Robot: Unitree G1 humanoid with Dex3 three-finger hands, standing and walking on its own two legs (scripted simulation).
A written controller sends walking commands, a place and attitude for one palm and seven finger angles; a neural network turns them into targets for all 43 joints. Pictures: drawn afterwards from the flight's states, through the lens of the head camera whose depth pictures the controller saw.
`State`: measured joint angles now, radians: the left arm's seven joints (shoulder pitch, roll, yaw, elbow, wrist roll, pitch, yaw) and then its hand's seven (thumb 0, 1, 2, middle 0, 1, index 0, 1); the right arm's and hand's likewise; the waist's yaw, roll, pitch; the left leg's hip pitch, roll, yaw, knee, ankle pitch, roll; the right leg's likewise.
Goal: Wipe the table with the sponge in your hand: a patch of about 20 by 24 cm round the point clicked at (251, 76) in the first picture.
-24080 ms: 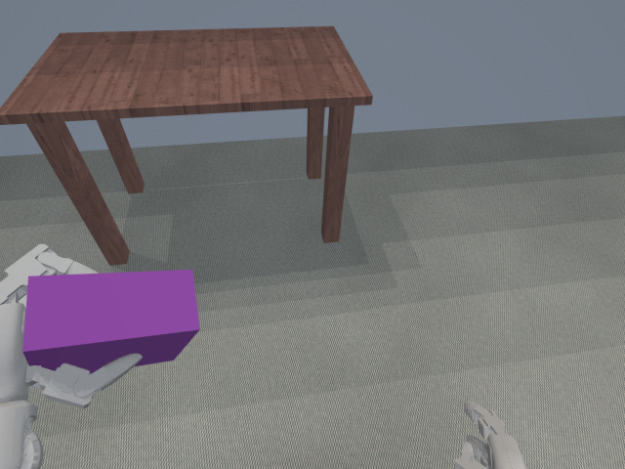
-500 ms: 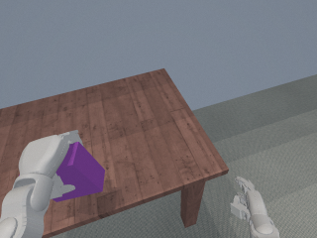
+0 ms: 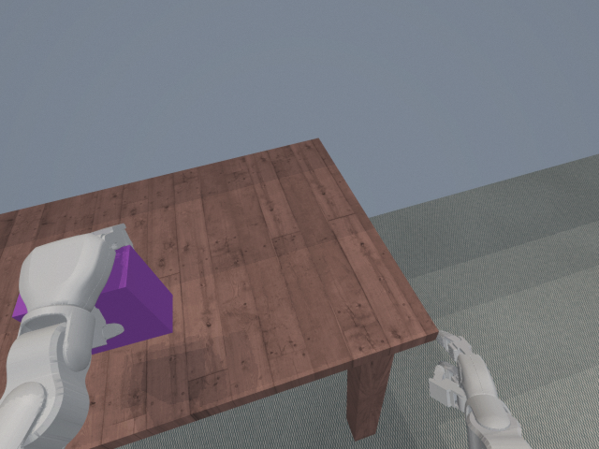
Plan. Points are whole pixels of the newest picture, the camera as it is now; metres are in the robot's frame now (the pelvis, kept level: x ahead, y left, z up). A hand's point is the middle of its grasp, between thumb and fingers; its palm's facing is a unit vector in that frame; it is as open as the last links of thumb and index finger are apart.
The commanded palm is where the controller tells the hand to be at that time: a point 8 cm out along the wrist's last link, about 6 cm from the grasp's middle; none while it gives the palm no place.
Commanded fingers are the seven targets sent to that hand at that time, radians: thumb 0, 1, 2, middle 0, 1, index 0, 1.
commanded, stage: turn the palm down, sponge in hand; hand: left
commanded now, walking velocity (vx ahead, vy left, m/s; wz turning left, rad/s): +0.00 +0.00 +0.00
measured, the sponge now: (113, 311) +0.23 +0.30 +0.07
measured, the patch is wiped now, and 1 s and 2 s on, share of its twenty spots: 0.00 0.00 0.00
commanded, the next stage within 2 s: move the sponge above the wiping area in 0.12 s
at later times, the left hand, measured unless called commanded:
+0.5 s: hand (94, 305) +0.22 +0.30 +0.11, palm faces +0.08 -0.09 -0.99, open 10.0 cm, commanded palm +0.19 +0.28 +0.17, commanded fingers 0.00 0.10 1.30 -1.20 -1.60 -1.20 -1.60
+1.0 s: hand (111, 338) +0.20 +0.29 +0.07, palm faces -0.10 -0.17 -0.98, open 10.0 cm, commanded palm +0.18 +0.28 +0.15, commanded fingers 0.00 0.10 1.30 -1.20 -1.60 -1.20 -1.60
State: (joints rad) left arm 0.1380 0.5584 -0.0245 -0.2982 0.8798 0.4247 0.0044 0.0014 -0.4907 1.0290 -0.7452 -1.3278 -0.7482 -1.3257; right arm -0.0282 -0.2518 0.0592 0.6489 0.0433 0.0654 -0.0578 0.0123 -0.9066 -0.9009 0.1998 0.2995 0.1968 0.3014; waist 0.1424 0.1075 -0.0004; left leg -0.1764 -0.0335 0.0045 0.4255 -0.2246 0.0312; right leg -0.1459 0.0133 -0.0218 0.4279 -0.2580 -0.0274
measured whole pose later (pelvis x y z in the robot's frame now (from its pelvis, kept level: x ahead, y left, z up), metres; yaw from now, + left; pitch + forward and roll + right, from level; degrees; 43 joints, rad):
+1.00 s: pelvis +0.00 +0.00 +0.00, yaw +0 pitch -1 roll +0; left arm 0.26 0.49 -0.03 -0.22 0.84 0.47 -0.05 0.00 -0.49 1.03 -0.74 -1.33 -0.75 -1.33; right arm 0.01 -0.30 0.02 0.64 0.05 0.04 -0.07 0.01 -0.91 -0.90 0.20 0.30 0.20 0.30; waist 0.10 0.12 0.00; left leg -0.19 -0.03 0.00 0.43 -0.23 0.03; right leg -0.15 0.02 -0.02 0.43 -0.26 -0.03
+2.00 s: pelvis -0.01 -0.01 +0.00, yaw -1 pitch -1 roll +0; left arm 0.23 0.44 -0.09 -0.13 0.94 0.29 0.12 0.00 -0.49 1.03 -0.74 -1.33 -0.75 -1.33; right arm 0.03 -0.24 0.01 0.68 0.03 0.02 -0.07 0.01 -0.91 -0.90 0.20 0.30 0.20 0.30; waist 0.13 0.10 -0.01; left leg -0.19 -0.02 0.01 0.44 -0.23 0.02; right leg -0.16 0.03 -0.01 0.43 -0.25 -0.04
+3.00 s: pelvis +0.00 -0.01 +0.00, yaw +0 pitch -2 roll +0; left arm 0.23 0.43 -0.04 -0.12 0.88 0.43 0.10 0.00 -0.49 1.03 -0.74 -1.33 -0.74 -1.33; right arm 0.01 -0.26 0.02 0.68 0.06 0.05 -0.06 0.01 -0.91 -0.90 0.20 0.30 0.20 0.30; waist 0.11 0.11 -0.02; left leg -0.18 -0.02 0.00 0.43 -0.22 0.02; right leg -0.15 0.03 -0.02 0.42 -0.25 -0.04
